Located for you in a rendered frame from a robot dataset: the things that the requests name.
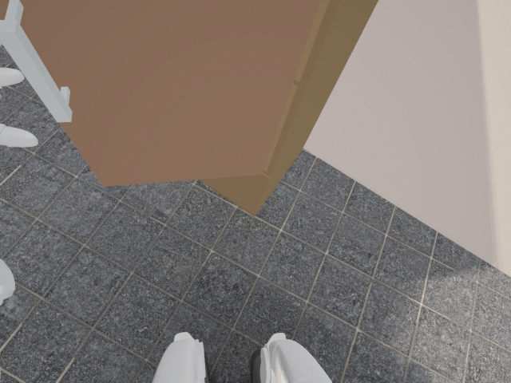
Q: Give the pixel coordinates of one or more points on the right robot thigh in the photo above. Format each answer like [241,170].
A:
[286,361]

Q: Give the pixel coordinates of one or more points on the robot left hand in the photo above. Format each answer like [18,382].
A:
[9,136]

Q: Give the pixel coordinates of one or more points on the right robot shin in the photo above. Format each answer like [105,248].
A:
[274,337]

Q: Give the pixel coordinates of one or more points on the handle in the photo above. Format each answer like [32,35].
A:
[19,47]

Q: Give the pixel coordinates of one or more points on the cupboard door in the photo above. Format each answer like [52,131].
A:
[171,90]

